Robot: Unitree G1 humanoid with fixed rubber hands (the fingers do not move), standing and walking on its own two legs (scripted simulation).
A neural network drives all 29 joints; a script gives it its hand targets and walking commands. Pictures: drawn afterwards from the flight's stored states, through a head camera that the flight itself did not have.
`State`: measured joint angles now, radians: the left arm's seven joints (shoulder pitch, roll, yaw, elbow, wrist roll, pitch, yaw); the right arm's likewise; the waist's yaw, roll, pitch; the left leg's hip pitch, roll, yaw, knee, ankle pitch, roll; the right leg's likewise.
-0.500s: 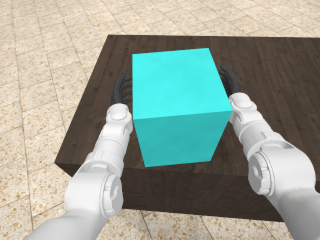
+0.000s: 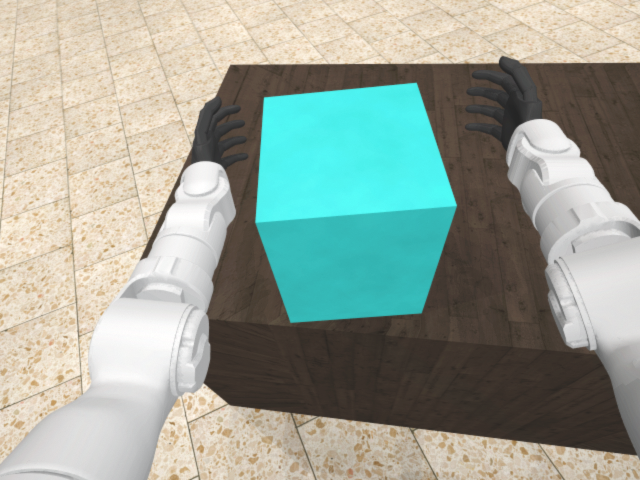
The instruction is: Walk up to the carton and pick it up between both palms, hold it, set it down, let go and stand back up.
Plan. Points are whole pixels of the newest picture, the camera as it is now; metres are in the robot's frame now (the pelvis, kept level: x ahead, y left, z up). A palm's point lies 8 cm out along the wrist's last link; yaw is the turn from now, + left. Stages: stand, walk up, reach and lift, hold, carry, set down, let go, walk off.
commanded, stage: set down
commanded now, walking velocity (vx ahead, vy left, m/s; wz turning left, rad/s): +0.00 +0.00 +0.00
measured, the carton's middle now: (348, 212) +0.46 +0.04 +0.05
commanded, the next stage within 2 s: none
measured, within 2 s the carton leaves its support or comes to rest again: neither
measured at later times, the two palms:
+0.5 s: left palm (182, 112) +0.44 +0.22 +0.22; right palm (539, 70) +0.50 -0.15 +0.23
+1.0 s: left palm (185, 189) +0.38 +0.22 +0.17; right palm (544, 160) +0.44 -0.17 +0.17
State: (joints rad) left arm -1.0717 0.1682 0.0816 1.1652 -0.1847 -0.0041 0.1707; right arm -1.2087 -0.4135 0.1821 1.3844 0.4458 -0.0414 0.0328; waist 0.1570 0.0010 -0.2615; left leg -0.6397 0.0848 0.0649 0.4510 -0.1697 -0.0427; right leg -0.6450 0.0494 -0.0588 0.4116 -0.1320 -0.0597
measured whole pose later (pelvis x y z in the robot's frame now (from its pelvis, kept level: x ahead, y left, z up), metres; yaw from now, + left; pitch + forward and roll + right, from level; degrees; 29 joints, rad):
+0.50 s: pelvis +0.00 +0.00 +0.01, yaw +1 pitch +14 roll +0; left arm -1.14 0.23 0.10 0.91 -0.18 0.40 0.20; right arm -1.30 -0.44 0.12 1.27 0.45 0.24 0.01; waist 0.12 0.00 -0.19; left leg -0.48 0.07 0.04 0.38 -0.14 -0.05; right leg -0.47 0.05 -0.07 0.34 -0.11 -0.06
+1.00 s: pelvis -0.01 +0.01 +0.01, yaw +1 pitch +6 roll +0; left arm -0.70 0.14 0.16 0.40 -0.11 0.53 0.17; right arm -0.87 -0.41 0.09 0.87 0.39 0.22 0.04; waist 0.07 0.01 -0.08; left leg -0.31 0.06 0.04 0.34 -0.14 -0.03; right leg -0.32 0.04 -0.04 0.33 -0.12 -0.05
